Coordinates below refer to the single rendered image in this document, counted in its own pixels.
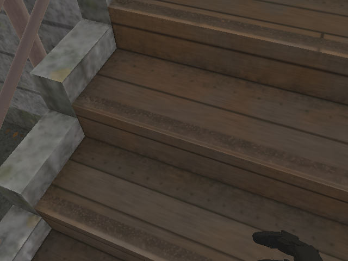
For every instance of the right robot hand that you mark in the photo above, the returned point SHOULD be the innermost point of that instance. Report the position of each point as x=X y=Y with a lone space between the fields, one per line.
x=288 y=244

